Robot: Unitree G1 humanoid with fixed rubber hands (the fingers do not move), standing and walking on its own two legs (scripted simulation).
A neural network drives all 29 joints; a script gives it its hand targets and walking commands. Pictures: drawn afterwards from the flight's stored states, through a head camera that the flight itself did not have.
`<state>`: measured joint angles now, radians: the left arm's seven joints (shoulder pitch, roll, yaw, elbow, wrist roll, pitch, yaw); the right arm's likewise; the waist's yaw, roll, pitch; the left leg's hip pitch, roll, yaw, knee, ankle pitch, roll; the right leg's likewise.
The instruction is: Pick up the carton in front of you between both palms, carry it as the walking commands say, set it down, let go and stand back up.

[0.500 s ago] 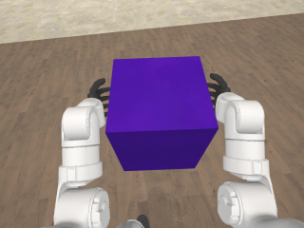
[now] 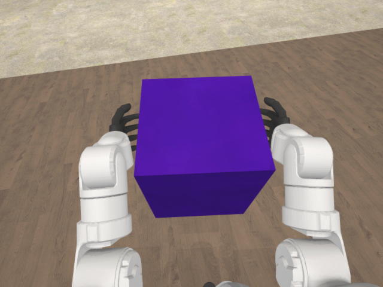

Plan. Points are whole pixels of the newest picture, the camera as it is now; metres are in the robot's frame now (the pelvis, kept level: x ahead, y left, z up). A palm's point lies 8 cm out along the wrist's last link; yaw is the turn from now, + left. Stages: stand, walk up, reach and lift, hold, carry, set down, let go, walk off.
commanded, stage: carry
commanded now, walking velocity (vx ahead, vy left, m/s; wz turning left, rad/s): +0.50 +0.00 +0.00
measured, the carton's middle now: (198, 154) +0.37 -0.01 +0.06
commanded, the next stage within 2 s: none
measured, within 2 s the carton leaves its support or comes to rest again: neither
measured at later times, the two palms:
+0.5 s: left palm (125, 64) +0.68 +0.17 +0.09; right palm (229, 57) +0.68 -0.12 +0.09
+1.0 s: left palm (146, 25) +0.99 +0.14 +0.05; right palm (224, 22) +0.99 -0.16 +0.05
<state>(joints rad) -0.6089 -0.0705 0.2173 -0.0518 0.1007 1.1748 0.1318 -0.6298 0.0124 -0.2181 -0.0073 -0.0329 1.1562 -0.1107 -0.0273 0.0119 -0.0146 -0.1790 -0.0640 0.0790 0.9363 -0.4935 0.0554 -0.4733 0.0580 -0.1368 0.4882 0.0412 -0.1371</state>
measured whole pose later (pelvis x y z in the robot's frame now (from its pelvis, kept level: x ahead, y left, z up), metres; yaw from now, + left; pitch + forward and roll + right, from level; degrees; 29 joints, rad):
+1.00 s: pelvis +0.63 +0.00 -0.08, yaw +0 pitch +4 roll +0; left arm -0.62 -0.05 0.21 0.05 0.10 1.17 0.13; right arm -0.65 -0.02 -0.20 0.11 -0.01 1.15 -0.12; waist -0.03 0.02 -0.06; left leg -0.24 -0.08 0.04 1.06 -0.55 0.05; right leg -0.50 0.06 -0.12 0.56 -0.02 -0.16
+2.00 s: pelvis +1.24 +0.01 -0.16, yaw +0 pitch +4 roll +1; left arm -0.62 -0.05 0.22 0.07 0.09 1.18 0.14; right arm -0.65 -0.02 -0.19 0.14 -0.02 1.15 -0.12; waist -0.05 0.01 -0.09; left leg -0.18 -0.07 0.06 0.93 -0.53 0.05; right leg -0.49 0.04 -0.11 0.51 0.03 -0.11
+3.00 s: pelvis +1.84 +0.01 -0.21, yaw +1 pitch +5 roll +1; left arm -0.60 -0.04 0.22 0.03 0.08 1.19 0.14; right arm -0.63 0.01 -0.19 0.10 -0.03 1.15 -0.12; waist -0.08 -0.01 -0.09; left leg -0.11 -0.08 0.06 0.63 -0.45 0.07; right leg -0.55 0.02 -0.10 0.46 0.13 -0.08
